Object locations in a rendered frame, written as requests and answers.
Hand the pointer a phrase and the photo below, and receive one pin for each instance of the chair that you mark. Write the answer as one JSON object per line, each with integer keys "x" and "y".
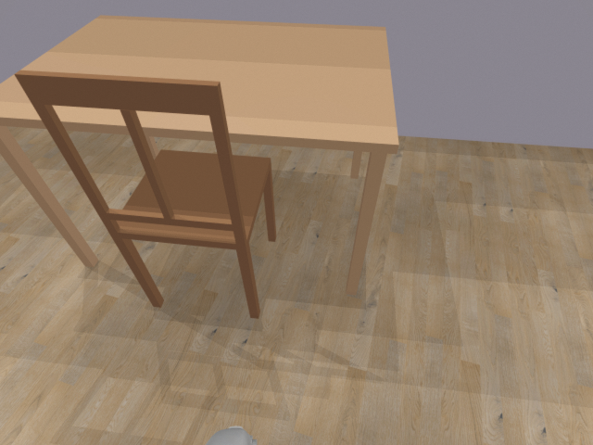
{"x": 187, "y": 198}

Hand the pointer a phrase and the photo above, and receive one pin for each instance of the table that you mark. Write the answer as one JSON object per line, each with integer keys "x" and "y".
{"x": 282, "y": 84}

